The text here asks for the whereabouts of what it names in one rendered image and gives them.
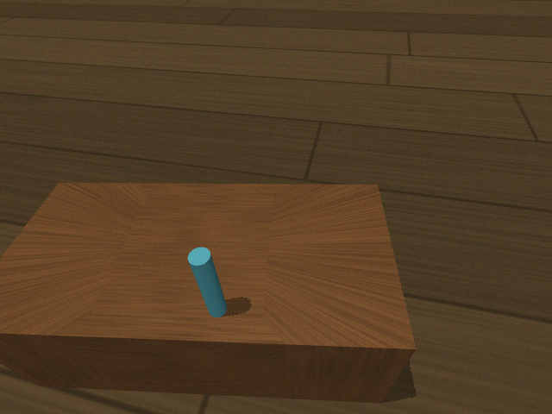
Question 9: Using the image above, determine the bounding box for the can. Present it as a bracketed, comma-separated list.
[188, 247, 227, 317]

